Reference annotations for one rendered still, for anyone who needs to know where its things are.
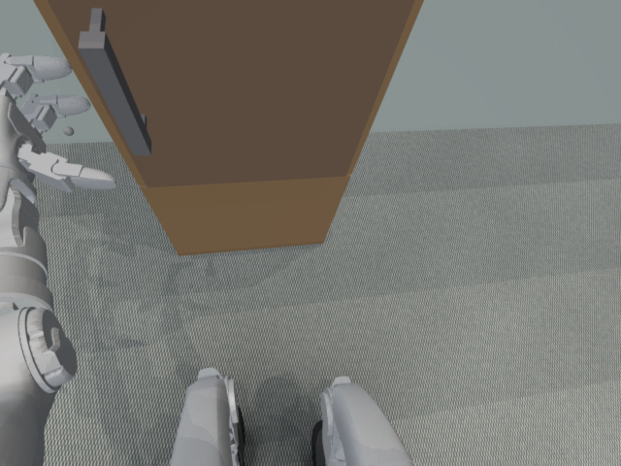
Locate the robot thigh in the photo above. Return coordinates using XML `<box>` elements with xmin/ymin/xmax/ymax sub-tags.
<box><xmin>170</xmin><ymin>375</ymin><xmax>239</xmax><ymax>466</ymax></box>
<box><xmin>320</xmin><ymin>383</ymin><xmax>415</xmax><ymax>466</ymax></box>

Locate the right robot thigh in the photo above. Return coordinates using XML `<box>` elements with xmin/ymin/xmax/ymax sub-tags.
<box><xmin>320</xmin><ymin>383</ymin><xmax>415</xmax><ymax>466</ymax></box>

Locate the cupboard door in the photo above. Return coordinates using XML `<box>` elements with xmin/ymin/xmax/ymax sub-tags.
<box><xmin>48</xmin><ymin>0</ymin><xmax>415</xmax><ymax>187</ymax></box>

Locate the left robot hand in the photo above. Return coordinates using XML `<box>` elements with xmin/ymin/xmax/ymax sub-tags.
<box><xmin>0</xmin><ymin>53</ymin><xmax>117</xmax><ymax>192</ymax></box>

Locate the left robot forearm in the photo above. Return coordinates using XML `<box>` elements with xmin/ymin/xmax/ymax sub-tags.
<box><xmin>0</xmin><ymin>166</ymin><xmax>54</xmax><ymax>316</ymax></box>

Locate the left robot thigh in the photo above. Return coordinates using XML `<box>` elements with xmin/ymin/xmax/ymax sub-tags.
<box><xmin>170</xmin><ymin>375</ymin><xmax>239</xmax><ymax>466</ymax></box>

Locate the robot left upper arm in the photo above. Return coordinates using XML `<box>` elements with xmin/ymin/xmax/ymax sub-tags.
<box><xmin>0</xmin><ymin>307</ymin><xmax>78</xmax><ymax>466</ymax></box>

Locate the handle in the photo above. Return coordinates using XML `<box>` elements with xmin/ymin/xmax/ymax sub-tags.
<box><xmin>78</xmin><ymin>8</ymin><xmax>151</xmax><ymax>155</ymax></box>

